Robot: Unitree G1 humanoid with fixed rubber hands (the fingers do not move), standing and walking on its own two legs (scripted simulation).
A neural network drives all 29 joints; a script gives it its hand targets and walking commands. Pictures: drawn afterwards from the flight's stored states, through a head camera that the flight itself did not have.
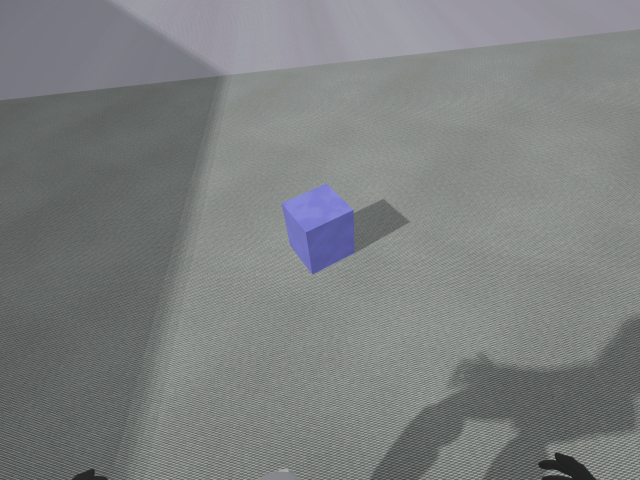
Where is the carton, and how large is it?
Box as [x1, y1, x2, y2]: [282, 183, 353, 274]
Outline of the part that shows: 326,183 282,203 290,245 312,274 353,253 353,210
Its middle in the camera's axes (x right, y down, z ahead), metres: +0.00 -0.06 +1.59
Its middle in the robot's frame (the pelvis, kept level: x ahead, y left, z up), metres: +1.17 +0.08 -0.64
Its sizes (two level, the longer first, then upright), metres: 0.210 0.200 0.250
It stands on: the floor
